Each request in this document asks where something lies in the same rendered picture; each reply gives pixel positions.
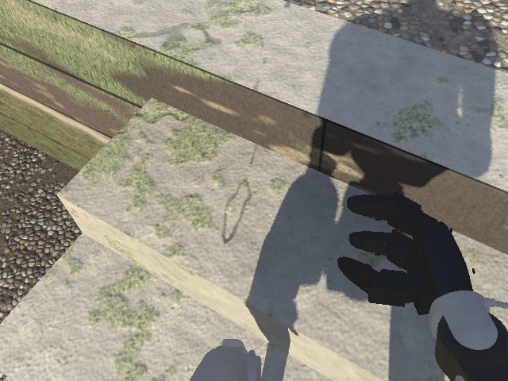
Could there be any left robot shin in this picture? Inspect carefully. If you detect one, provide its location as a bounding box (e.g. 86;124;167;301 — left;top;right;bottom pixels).
203;339;248;358

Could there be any right robot forearm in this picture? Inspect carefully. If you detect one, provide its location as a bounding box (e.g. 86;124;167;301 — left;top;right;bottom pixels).
429;291;508;381

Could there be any right robot hand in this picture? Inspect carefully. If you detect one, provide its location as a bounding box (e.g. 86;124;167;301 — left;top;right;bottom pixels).
337;192;475;315

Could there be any left robot thigh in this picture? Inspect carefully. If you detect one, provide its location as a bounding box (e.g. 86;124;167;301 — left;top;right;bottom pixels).
190;346;262;381

